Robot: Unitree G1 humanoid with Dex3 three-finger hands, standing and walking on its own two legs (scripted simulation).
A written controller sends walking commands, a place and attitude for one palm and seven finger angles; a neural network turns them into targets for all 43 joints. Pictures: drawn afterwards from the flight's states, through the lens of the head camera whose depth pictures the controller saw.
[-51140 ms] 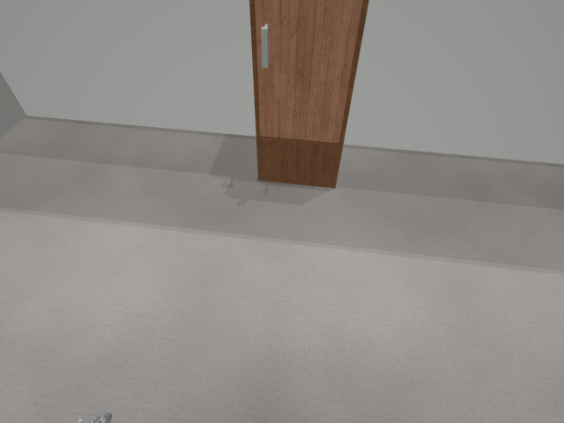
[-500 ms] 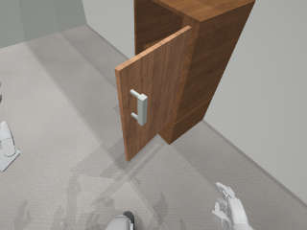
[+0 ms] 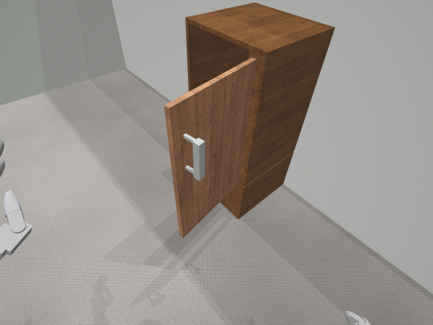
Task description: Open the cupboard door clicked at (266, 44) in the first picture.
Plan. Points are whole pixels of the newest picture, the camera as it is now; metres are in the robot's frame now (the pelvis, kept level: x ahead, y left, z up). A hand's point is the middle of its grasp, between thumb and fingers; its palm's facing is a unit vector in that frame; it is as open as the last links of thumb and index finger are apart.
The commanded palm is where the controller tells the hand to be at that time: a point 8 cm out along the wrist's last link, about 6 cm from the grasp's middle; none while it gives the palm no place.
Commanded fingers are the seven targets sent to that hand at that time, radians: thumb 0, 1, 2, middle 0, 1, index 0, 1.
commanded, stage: stop stepping back and stand still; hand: left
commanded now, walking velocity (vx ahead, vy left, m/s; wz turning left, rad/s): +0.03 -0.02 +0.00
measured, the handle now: (193, 157) +0.55 +0.09 -0.03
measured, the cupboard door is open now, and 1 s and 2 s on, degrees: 99 99 99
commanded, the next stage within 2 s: let the arm hang, fingers relaxed in 0.16 s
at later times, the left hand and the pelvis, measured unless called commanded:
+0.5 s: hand out of the picture +0.10 +0.19 -0.14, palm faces +0.03 -0.97 -0.23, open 7.4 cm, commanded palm none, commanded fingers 0.00 0.90 0.90 -0.20 -0.30 -0.20 -0.30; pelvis -0.01 +0.00 +0.00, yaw +1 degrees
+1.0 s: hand out of the picture -0.08 +0.16 -0.16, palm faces +0.08 -0.98 -0.21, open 7.4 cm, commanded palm none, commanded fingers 0.00 0.90 0.90 -0.20 -0.30 -0.20 -0.30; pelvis -0.01 +0.00 +0.01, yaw +1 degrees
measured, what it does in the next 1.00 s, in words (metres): stands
